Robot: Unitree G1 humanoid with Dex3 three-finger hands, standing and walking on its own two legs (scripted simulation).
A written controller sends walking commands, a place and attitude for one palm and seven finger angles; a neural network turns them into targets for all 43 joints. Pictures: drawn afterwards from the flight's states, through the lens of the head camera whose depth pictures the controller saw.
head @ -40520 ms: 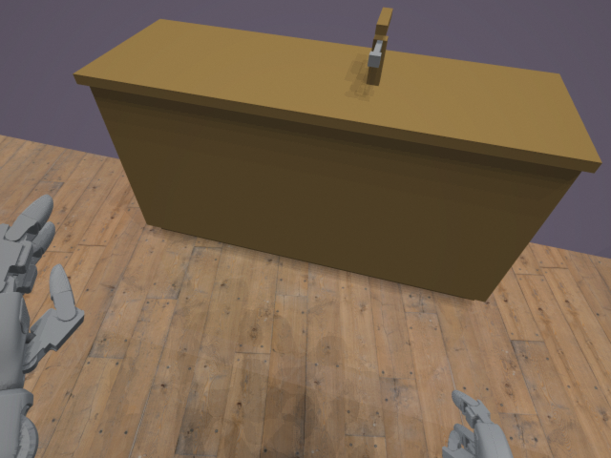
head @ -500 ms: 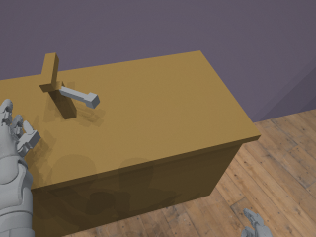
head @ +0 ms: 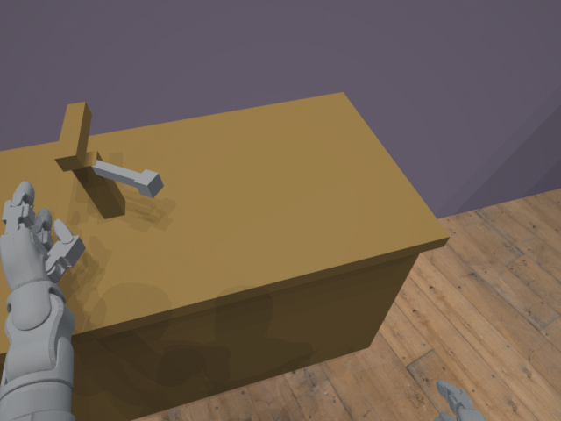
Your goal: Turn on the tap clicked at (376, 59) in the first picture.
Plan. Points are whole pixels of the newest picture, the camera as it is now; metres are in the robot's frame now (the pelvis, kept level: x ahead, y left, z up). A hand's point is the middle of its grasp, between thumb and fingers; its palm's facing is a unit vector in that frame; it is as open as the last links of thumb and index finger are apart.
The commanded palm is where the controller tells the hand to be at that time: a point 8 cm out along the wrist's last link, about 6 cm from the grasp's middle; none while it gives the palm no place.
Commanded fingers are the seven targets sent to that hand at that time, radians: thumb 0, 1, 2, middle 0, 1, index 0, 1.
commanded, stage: push the lever round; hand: left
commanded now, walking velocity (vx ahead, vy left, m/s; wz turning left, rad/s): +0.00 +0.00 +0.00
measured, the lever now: (149, 183) +0.42 +0.23 +0.11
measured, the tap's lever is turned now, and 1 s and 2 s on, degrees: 52 52 54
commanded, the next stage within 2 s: none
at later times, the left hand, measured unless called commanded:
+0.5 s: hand (100, 232) +0.34 +0.28 +0.10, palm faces +0.62 -0.78 -0.07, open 7.8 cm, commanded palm +0.29 +0.31 +0.09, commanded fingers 0.00 0.90 0.90 -0.15 -0.15 -0.15 -0.15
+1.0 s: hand (120, 224) +0.35 +0.26 +0.10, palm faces +0.70 -0.71 -0.06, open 7.8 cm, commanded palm +0.30 +0.28 +0.09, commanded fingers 0.00 0.90 0.90 -0.15 -0.15 -0.15 -0.15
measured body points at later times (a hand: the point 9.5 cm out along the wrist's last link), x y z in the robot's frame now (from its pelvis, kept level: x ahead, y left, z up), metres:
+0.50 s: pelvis +0.00 +0.00 +0.00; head +0.02 -0.01 +0.45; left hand +0.30 +0.32 +0.10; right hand +0.15 -0.25 -0.11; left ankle -0.01 +0.12 -0.72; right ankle +0.02 -0.08 -0.72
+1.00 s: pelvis +0.00 +0.01 +0.00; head +0.02 +0.00 +0.45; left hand +0.31 +0.29 +0.10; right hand +0.16 -0.23 -0.11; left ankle -0.01 +0.12 -0.72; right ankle +0.02 -0.08 -0.72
